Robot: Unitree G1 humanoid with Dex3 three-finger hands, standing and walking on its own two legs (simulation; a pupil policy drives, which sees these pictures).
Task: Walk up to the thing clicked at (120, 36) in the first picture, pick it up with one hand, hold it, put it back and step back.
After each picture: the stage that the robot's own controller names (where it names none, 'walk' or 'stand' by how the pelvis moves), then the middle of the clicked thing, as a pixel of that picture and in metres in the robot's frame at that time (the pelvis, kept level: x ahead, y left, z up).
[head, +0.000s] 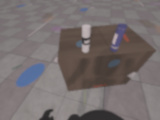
stand; (117, 38) +0.71 -0.19 +0.10
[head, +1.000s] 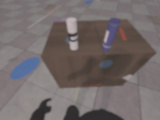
rise first; (109, 36) +0.62 -0.10 +0.13
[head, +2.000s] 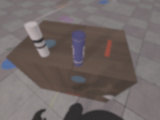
rise first; (78, 51) +0.42 +0.16 +0.13
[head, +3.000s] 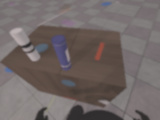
stand; (63, 55) +0.39 +0.21 +0.14
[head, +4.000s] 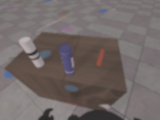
stand; (68, 62) +0.38 +0.19 +0.10
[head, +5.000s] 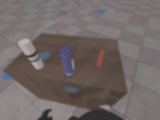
stand; (68, 63) +0.37 +0.18 +0.09
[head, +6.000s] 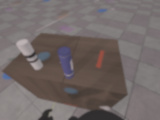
stand; (67, 64) +0.36 +0.18 +0.09
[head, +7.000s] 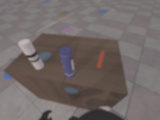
stand; (68, 64) +0.36 +0.18 +0.09
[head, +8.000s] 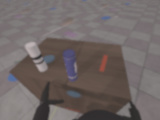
rise first; (71, 67) +0.35 +0.17 +0.10
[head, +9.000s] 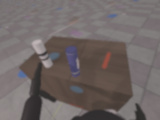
go down; (73, 63) +0.39 +0.17 +0.10
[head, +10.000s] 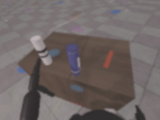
go down; (74, 61) +0.38 +0.17 +0.10
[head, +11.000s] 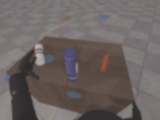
go down; (72, 67) +0.35 +0.15 +0.11
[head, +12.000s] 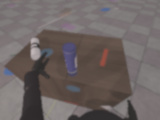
close in; (71, 61) +0.38 +0.15 +0.11
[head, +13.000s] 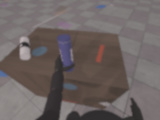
close; (66, 55) +0.41 +0.17 +0.14
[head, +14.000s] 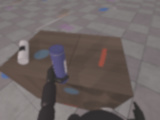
lift; (60, 66) +0.32 +0.21 +0.14
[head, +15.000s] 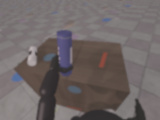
lift; (65, 55) +0.32 +0.17 +0.24
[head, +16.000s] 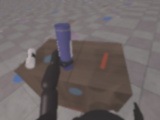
hold; (65, 49) +0.34 +0.17 +0.27
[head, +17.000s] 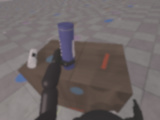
hold; (67, 48) +0.33 +0.16 +0.28
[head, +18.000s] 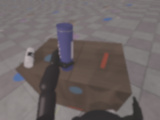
crouch; (66, 50) +0.33 +0.16 +0.27
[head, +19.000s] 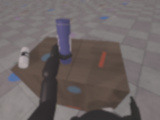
crouch; (64, 43) +0.40 +0.18 +0.27
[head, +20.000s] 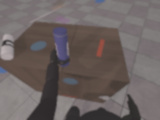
lower; (62, 49) +0.44 +0.19 +0.15
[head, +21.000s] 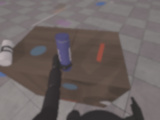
lower; (64, 54) +0.41 +0.18 +0.14
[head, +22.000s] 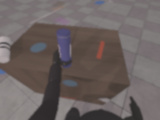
lower; (65, 50) +0.43 +0.18 +0.15
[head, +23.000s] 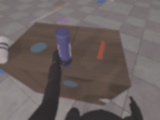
lower; (64, 50) +0.43 +0.18 +0.15
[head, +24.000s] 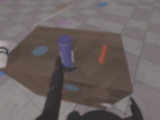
open; (67, 56) +0.39 +0.17 +0.14
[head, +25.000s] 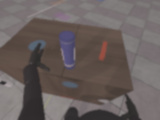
sink last; (68, 53) +0.40 +0.16 +0.14
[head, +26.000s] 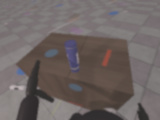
sink last; (73, 58) +0.41 +0.18 +0.12
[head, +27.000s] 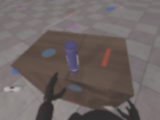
stand; (72, 59) +0.39 +0.17 +0.11
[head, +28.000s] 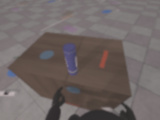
stand; (71, 61) +0.38 +0.17 +0.10
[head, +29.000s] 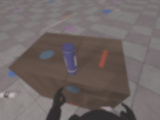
stand; (70, 61) +0.39 +0.18 +0.10
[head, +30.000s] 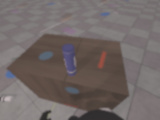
walk; (70, 61) +0.39 +0.17 +0.10
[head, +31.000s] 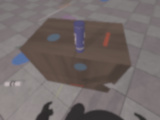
walk; (79, 38) +0.57 +0.14 +0.11
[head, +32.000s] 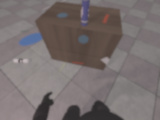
walk; (85, 12) +0.94 +0.12 +0.13
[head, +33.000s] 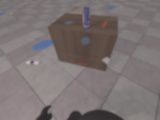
stand; (86, 19) +1.10 +0.12 +0.11
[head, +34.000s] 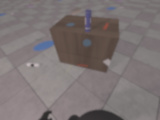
stand; (88, 21) +1.09 +0.11 +0.09
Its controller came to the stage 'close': yes
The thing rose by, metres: 0.19
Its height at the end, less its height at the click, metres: +0.00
